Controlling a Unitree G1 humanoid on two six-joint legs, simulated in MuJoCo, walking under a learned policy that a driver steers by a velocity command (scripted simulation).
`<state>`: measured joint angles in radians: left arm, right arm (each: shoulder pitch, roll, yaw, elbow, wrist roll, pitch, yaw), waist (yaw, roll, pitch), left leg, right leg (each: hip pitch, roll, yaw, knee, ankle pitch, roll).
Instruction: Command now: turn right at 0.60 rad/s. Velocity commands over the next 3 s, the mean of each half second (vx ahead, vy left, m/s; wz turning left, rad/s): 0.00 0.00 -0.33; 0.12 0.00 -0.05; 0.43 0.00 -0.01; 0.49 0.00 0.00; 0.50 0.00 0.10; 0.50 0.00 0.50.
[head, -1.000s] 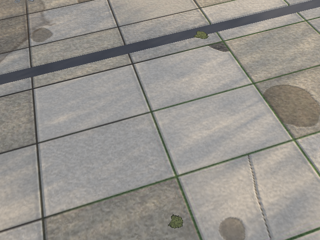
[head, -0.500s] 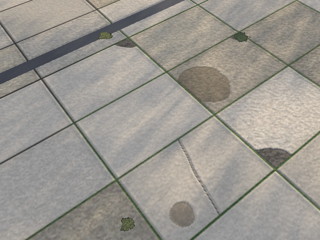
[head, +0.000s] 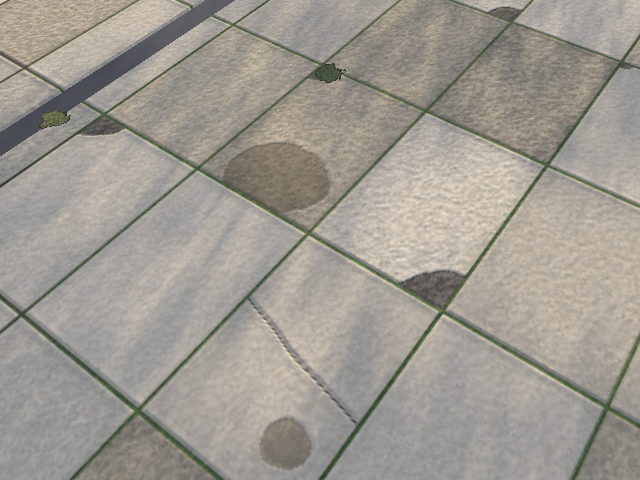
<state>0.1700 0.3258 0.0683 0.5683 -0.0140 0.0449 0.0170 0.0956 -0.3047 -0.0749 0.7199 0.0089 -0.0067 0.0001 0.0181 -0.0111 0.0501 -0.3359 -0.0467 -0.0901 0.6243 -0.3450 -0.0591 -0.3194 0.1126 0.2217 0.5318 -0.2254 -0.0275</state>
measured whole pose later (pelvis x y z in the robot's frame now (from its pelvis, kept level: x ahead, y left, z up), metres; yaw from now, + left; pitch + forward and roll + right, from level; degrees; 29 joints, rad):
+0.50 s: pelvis +0.00 -0.01 +0.00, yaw -8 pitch +0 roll +0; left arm 0.19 0.25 0.03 0.65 0.02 0.04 0.01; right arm 0.19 -0.28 -0.03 0.77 -0.02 0.00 0.00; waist -0.04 0.03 0.04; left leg -0.22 0.06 0.00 0.50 -0.27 -0.05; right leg -0.20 0.03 0.04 0.49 -0.28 -0.01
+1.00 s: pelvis +0.05 +0.00 -0.01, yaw -9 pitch +0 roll -1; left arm 0.32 0.29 0.05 0.76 -0.02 0.00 0.02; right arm 0.27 -0.29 -0.04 0.86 0.02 -0.09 0.02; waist 0.00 -0.03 0.00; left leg -0.24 0.00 0.05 0.57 -0.31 0.05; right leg -0.21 0.01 0.07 0.67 -0.43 -0.01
